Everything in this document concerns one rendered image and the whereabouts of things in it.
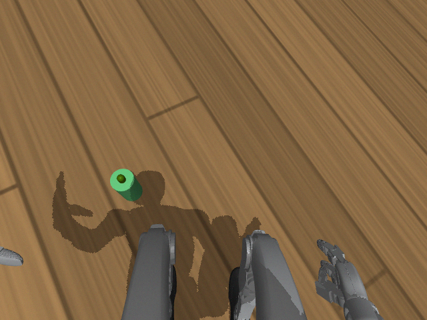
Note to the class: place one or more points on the bottle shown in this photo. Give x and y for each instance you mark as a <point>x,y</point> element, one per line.
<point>125,183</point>

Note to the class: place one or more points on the right robot foot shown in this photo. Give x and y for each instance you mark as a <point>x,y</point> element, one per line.
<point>234,292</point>

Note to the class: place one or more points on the right robot arm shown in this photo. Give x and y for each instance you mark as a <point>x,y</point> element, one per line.
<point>360,309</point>

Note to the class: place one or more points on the right robot hand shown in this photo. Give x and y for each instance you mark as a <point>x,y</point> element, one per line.
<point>346,283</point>

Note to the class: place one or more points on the left robot hand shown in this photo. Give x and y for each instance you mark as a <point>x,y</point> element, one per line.
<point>10,258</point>

